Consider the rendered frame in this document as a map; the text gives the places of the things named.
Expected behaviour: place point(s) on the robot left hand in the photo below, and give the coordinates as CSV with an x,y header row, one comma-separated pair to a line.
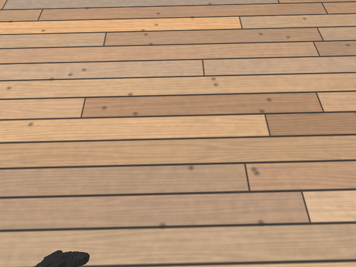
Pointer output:
x,y
67,259

